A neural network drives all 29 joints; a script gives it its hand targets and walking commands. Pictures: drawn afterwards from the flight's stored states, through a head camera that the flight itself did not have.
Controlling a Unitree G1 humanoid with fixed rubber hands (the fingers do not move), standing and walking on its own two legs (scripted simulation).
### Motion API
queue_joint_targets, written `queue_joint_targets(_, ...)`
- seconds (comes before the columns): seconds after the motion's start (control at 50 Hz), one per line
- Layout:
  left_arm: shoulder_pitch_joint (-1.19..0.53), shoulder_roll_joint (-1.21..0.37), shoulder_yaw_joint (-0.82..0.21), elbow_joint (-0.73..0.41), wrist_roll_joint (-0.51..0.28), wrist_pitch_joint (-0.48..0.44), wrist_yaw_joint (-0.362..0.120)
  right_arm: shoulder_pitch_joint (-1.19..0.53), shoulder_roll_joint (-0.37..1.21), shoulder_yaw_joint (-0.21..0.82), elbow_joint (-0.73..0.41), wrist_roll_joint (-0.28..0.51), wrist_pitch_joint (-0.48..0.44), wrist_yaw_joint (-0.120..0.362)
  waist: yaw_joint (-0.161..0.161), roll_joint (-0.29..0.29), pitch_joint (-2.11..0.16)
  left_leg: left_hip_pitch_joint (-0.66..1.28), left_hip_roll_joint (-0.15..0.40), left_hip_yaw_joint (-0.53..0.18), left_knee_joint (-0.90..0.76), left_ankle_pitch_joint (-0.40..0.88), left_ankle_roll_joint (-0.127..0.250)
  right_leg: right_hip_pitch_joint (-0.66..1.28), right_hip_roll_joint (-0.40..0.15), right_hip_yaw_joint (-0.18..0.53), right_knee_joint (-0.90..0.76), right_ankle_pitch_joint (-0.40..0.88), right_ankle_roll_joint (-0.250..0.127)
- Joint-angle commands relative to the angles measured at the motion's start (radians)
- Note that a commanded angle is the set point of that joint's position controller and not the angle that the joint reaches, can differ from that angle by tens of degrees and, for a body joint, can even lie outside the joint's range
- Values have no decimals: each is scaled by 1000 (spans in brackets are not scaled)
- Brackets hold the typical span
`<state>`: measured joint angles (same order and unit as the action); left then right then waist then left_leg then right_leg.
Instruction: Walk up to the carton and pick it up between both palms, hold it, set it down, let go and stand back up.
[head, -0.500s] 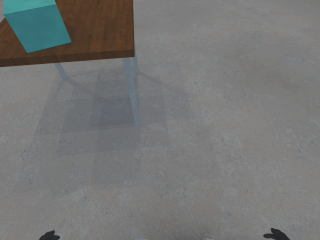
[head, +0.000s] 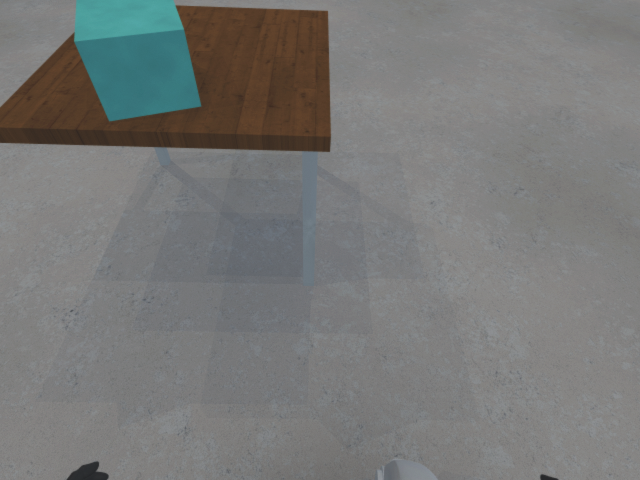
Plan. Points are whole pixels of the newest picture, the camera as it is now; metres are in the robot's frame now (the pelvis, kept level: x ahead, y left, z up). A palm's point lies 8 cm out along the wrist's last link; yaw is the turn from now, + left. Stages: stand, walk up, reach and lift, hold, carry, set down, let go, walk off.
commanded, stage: walk up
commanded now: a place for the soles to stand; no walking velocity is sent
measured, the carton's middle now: (140, 51) +1.04 +0.51 +0.02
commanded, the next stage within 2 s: none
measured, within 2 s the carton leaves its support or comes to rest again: neither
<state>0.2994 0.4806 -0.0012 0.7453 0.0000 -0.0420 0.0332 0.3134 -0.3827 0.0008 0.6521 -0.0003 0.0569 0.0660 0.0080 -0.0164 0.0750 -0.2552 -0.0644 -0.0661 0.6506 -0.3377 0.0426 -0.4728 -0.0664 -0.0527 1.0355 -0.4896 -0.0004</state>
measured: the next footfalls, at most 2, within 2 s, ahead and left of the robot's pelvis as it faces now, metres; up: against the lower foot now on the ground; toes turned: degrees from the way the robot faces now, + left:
right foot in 0.14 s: +0.17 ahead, -0.15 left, +0.00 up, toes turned -5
left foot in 0.50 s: +0.21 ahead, +0.17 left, +0.00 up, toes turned +1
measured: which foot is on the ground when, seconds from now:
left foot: down 0.00-0.16, up 0.18-0.48, down 0.50-0.86, up 0.88-1.00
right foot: up 0.00-0.12, down 0.14-0.50, up 0.52-0.82, down 0.84-1.00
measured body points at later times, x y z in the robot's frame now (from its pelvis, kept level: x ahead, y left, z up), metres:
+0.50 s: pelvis +0.09 +0.05 -0.02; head +0.08 +0.02 +0.43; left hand +0.15 +0.40 -0.08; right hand +0.22 -0.25 -0.13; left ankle +0.17 +0.17 -0.73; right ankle +0.13 -0.14 -0.72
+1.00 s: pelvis +0.18 +0.08 -0.01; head +0.18 +0.05 +0.43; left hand +0.24 +0.42 -0.08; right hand +0.30 -0.21 -0.12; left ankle +0.18 +0.19 -0.68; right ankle +0.21 -0.06 -0.72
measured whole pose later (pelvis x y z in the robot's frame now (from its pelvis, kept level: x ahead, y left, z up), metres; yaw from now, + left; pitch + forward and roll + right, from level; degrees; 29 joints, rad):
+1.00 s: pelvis +0.18 +0.08 -0.01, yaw +4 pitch -6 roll -1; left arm 0.32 0.43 0.00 0.74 0.00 -0.03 0.06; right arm 0.32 -0.47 0.00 0.59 0.00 0.08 0.08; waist -0.01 0.10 0.11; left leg -0.42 -0.02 -0.04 1.10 -0.46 0.03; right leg -0.26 -0.04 -0.03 0.73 -0.38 0.00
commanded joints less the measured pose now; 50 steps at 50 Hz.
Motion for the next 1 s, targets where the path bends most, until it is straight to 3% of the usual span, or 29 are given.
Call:
queue_joint_targets(0.0,-14,177,83,-120,2,-33,4,33,-264,-122,-118,-20,-28,-37,-88,247,-38,200,230,-306,-252,425,154,-87,1,13,-199,53,0)
queue_joint_targets(0.06,43,158,86,-98,3,-36,9,-25,-256,-118,-132,-24,-21,-26,-58,256,-52,91,185,-222,-201,346,128,95,38,-31,-361,179,-5)
queue_joint_targets(0.1,180,150,96,-44,6,-38,27,-103,-230,-108,-151,-23,-16,-19,24,190,-103,-58,129,-134,-57,267,85,385,64,-64,-525,383,-10)
queue_joint_targets(0.12,267,188,114,-22,8,-35,38,-114,-202,-98,-156,-24,-18,-15,72,115,-147,-163,99,-96,54,171,52,547,25,-27,-545,384,-29)
queue_joint_targets(0.14,343,246,144,-12,20,-31,45,-103,-172,-85,-164,-29,-24,-15,113,-10,-202,-309,45,-55,221,44,16,681,-126,187,-577,184,-79)
queue_joint_targets(0.16,298,323,169,-45,44,-24,51,-94,-161,-82,-183,-33,-15,-14,102,-111,-167,-445,-9,-50,435,-248,-19,593,-387,637,-753,-223,-198)
queue_joint_targets(0.18,211,336,175,-80,55,-19,56,-122,-268,-120,-191,-43,8,-17,72,2,-35,-490,43,-116,539,-316,-23,421,-460,758,-846,-537,-280)
queue_joint_targets(0.22,102,322,166,-113,58,-32,57,-101,-313,-145,-173,-35,15,-5,29,-31,125,-539,116,-108,590,-251,-35,310,-461,647,-828,-519,-324)
queue_joint_targets(0.3,67,297,158,-125,56,-48,45,-47,-269,-142,-127,-37,5,23,11,-136,47,-398,138,-60,458,-141,-41,286,-319,318,-770,-270,-234)
queue_joint_targets(0.38,-3,315,162,-147,50,-37,44,-59,-275,-138,-127,-25,17,45,-3,-230,64,-309,167,-16,306,-116,-35,191,-314,237,-740,-327,-218)
queue_joint_targets(0.42,-44,323,159,-154,49,-30,42,-7,-280,-141,-107,-21,13,50,-39,-239,67,-208,184,-4,211,-93,-23,123,-319,202,-700,-346,-206)
queue_joint_targets(0.46,-141,285,136,-160,48,-18,37,190,-277,-148,-35,-24,-1,44,-159,-146,8,122,150,29,41,18,-25,-68,-225,48,-474,-357,-142)
queue_joint_targets(0.48,-147,215,109,-153,48,-8,33,276,-299,-156,11,-36,-14,32,-194,38,-1,227,77,4,-26,-69,-34,-156,-120,-48,-191,-290,-95)
queue_joint_targets(0.5,-111,123,76,-155,33,1,25,291,-349,-169,17,-52,-21,15,-198,290,37,177,137,-230,-232,-328,-7,-245,6,-116,107,-220,-54)
queue_joint_targets(0.52,-138,123,73,-194,0,6,24,179,-376,-162,-51,-33,-32,6,-168,313,129,-20,261,-654,-506,-576,22,-303,109,21,243,-156,-23)
queue_joint_targets(0.54,-119,186,92,-201,-13,12,26,102,-391,-168,-82,-19,-31,-3,-129,204,162,-109,309,-758,-598,-688,45,-251,75,121,251,-87,-26)
queue_joint_targets(0.56,-80,212,94,-173,-15,13,22,57,-393,-171,-102,-14,-32,-13,-93,162,163,-92,312,-732,-580,-648,45,-234,47,125,256,-35,-32)
queue_joint_targets(0.58,-43,225,94,-140,-13,11,21,37,-384,-168,-106,-17,-31,-25,-70,157,121,-20,295,-641,-510,-504,48,-228,24,120,234,14,-33)
queue_joint_targets(0.64,24,217,89,-109,-2,-5,24,32,-330,-147,-104,-20,-36,-32,-68,207,-20,125,268,-441,-367,-110,73,-157,4,109,90,27,-28)
queue_joint_targets(0.7,25,193,86,-114,-2,-12,24,25,-292,-136,-115,-30,-26,-25,-77,241,-32,135,263,-327,-316,-75,135,-88,10,66,-119,-56,-19)
queue_joint_targets(0.76,81,178,87,-104,-1,-21,23,10,-270,-130,-126,-34,-16,-19,-68,260,-68,114,247,-259,-246,1,157,33,41,23,-295,9,-18)
queue_joint_targets(0.8,205,162,90,-62,5,-30,36,-76,-254,-123,-152,-33,-5,-11,17,224,-123,-24,184,-122,-97,27,113,307,62,-11,-529,208,-31)
queue_joint_targets(0.82,282,198,107,-33,8,-30,48,-105,-221,-113,-164,-37,-4,-9,67,135,-147,-169,144,-64,37,-17,73,497,39,31,-570,264,-31)
queue_joint_targets(0.84,337,255,135,-20,17,-24,54,-99,-173,-96,-176,-42,-8,-10,95,-14,-168,-360,74,-2,197,-147,22,646,-116,282,-602,128,-72)
queue_joint_targets(0.86,282,336,160,-53,39,-15,61,-109,-162,-94,-204,-48,-1,-11,82,-95,-89,-542,36,-5,419,-248,-28,543,-357,723,-765,-254,-203)
queue_joint_targets(0.88,210,343,168,-84,52,-11,71,-139,-257,-128,-215,-55,14,-12,63,17,28,-581,87,-110,505,-237,-36,399,-419,834,-826,-464,-276)
queue_joint_targets(0.9,146,338,165,-106,53,-16,74,-127,-295,-144,-210,-50,15,-6,41,4,123,-599,116,-113,539,-210,-45,324,-439,810,-832,-486,-323)
queue_joint_targets(0.92,109,327,162,-118,55,-25,73,-105,-300,-150,-194,-44,11,1,23,0,162,-593,146,-111,522,-186,-45,321,-414,728,-799,-407,-324)
queue_joint_targets(0.98,120,299,154,-120,53,-39,60,-78,-275,-151,-161,-49,-1,12,21,-69,75,-499,149,-61,459,-130,-50,371,-299,476,-706,-112,-261)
